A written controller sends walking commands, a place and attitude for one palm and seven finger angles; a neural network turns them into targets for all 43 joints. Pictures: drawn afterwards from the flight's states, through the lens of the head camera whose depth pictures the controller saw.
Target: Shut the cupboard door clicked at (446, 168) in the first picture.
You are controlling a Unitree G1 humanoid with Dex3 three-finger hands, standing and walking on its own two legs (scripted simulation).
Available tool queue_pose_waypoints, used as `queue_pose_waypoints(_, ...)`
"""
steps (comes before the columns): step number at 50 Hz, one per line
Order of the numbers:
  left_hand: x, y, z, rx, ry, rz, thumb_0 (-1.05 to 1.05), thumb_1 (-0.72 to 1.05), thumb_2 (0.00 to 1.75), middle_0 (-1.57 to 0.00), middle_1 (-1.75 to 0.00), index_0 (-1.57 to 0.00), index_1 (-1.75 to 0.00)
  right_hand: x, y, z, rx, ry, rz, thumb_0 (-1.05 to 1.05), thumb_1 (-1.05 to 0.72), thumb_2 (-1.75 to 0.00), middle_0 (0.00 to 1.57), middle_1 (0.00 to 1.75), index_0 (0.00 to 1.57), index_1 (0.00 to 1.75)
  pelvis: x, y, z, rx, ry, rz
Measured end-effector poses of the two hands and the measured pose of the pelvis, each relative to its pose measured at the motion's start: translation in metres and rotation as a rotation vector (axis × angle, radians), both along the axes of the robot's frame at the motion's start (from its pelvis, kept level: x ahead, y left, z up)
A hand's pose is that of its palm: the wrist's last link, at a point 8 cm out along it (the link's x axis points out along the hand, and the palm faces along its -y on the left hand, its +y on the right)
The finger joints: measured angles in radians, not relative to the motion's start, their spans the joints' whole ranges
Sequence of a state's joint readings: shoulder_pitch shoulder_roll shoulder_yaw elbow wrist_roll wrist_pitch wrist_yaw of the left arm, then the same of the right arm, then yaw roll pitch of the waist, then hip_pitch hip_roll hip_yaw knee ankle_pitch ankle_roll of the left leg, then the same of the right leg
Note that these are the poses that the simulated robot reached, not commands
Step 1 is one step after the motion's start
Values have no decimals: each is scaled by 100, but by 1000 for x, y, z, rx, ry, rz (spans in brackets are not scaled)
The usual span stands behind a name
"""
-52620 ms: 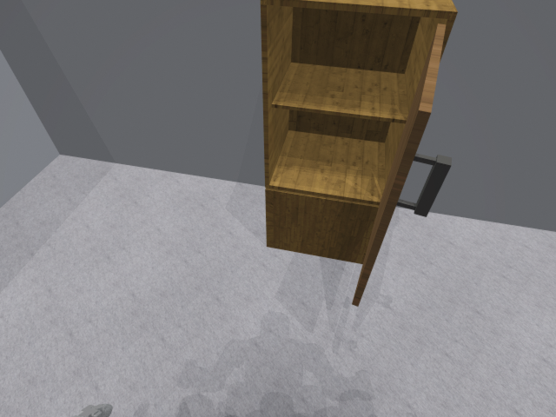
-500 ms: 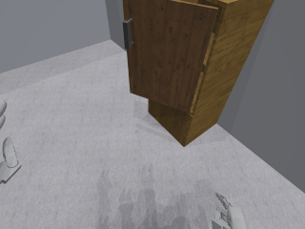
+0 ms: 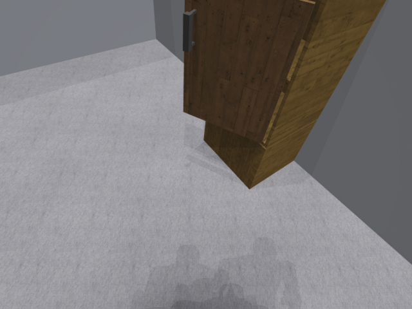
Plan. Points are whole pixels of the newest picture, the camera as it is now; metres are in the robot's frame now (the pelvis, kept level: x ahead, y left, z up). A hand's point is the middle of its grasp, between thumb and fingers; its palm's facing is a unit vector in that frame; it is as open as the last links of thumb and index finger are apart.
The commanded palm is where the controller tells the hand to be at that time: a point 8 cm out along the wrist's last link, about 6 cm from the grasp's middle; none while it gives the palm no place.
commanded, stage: let the arm hang, fingers relaxed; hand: left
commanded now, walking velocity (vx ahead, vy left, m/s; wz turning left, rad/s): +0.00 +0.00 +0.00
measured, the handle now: (190, 30) +0.98 +0.10 +0.06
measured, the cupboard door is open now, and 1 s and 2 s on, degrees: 27 27 27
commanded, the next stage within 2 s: look to check the result in 0.74 s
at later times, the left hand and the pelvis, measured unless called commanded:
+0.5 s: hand out of the picture -0.02 +0.20 -0.17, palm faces -0.01 -0.97 -0.22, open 7.4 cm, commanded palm none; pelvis -0.01 +0.01 +0.01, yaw -2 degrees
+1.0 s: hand out of the picture +0.03 +0.21 -0.16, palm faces -0.04 -0.97 -0.24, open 7.4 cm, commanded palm none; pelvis +0.01 +0.01 +0.01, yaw -2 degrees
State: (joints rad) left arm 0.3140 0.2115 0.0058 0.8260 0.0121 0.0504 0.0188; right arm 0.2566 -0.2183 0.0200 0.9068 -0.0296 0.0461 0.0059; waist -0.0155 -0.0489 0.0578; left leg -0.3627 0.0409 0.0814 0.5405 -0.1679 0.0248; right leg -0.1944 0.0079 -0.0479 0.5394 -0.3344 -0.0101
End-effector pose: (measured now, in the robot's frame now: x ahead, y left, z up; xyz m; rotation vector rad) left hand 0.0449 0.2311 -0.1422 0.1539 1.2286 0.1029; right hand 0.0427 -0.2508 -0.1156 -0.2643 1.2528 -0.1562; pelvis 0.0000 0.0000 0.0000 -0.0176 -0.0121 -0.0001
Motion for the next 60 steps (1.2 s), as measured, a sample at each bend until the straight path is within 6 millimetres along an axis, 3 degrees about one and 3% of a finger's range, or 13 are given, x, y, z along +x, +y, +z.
queue_pose_waypoints(4,-46,14,-1,24,137,24,-2,98,89,-21,-30,-21,-30,-38,12,-7,25,109,-52,1,-91,-90,20,30,20,30,-2,3,3,-8,-4,-1)
queue_pose_waypoints(8,-80,25,7,56,232,40,-1,95,89,-20,-30,-20,-30,-59,24,-15,59,147,-96,1,-91,-90,20,30,20,30,-4,8,5,-7,-11,-10)
queue_pose_waypoints(15,-99,34,16,92,277,52,0,92,89,-20,-30,-20,-30,-66,36,-24,100,141,-129,1,-91,-90,20,30,20,30,-7,14,7,1,-17,-23)
queue_pose_waypoints(35,-39,7,4,13,145,3,0,91,89,-20,-30,-20,-30,-48,20,-13,51,89,-145,0,-91,-90,20,30,20,30,-1,11,10,5,-16,-28)
queue_pose_waypoints(46,-24,22,10,56,157,-2,0,91,89,-20,-30,-20,-30,-37,17,-13,51,105,-140,0,-91,-90,20,30,20,30,9,10,11,8,-14,-30)
queue_pose_waypoints(60,2,36,18,99,140,-13,0,91,89,-20,-30,-20,-30,1,3,-10,33,63,-111,0,-91,-90,20,30,20,30,22,9,13,14,-9,-33)
